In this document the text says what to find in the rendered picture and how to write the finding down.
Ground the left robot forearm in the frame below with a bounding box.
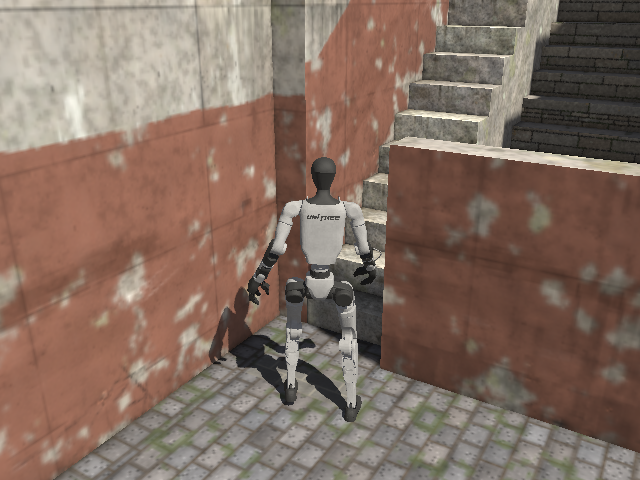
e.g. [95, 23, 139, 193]
[253, 239, 279, 283]

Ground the robot right foot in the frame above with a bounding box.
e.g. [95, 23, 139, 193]
[344, 395, 362, 422]

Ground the robot right hand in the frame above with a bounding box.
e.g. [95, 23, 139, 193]
[353, 266, 377, 285]

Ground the right robot forearm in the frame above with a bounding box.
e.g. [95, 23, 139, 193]
[360, 240, 376, 271]

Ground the right robot shin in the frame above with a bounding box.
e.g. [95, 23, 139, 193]
[342, 339, 358, 408]

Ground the robot left hand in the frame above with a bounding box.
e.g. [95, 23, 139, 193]
[247, 276, 270, 305]

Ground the robot right upper arm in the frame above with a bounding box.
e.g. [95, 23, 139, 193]
[343, 201, 370, 255]

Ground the robot left upper arm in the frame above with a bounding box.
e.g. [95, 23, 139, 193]
[270, 200, 302, 256]

